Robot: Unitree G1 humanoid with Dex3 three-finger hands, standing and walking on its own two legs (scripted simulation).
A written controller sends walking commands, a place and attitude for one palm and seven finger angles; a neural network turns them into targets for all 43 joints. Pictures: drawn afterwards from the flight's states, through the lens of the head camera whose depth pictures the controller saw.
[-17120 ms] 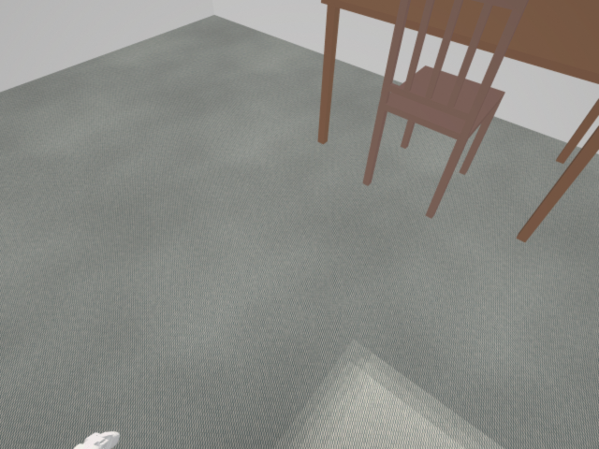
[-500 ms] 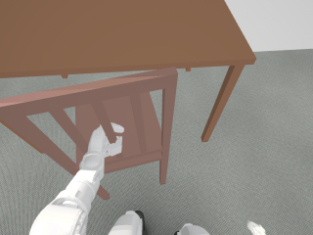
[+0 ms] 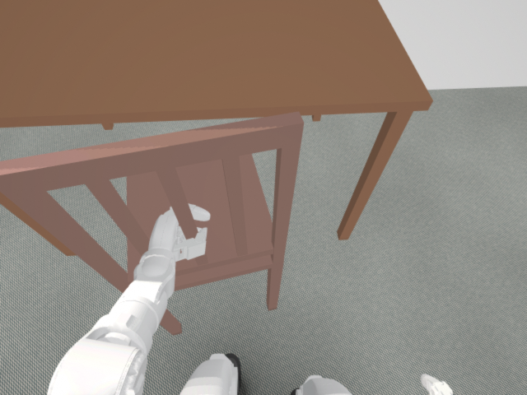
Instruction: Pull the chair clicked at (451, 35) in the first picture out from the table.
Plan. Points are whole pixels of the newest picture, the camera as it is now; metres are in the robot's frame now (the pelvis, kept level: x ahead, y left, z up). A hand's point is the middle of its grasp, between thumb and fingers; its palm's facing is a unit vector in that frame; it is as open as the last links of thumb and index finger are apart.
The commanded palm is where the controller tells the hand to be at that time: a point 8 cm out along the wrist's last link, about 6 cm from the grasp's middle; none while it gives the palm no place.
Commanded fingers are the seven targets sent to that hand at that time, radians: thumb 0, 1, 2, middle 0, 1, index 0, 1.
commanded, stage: step backward, pulling the chair out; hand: left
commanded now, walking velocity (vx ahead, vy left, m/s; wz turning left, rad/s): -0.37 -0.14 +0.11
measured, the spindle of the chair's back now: (187, 224) +0.39 +0.15 -0.04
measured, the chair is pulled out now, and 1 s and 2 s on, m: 0.17 0.21 0.36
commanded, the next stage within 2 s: none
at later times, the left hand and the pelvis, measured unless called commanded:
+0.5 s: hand (199, 242) +0.36 +0.12 -0.05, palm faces +0.00 -0.98 -0.17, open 5.4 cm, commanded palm +0.36 +0.18 -0.04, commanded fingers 0.00 0.90 0.90 -0.50 -1.45 -0.50 -1.45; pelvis -0.02 +0.00 +0.00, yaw +0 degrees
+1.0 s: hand (194, 264) +0.32 +0.13 -0.05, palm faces +0.02 -0.99 -0.16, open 5.4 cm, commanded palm +0.31 +0.18 -0.04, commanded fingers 0.00 0.90 0.90 -0.50 -1.45 -0.50 -1.45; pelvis -0.06 +0.00 +0.01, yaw +4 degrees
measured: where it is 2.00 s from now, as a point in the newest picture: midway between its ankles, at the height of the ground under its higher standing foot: outside the picture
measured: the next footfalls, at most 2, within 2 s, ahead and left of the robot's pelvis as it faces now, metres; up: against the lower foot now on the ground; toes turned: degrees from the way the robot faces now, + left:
left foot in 0.88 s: -0.02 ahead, +0.13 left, +0.00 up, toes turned +2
left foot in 1.34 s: -0.16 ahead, +0.12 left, +0.00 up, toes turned +9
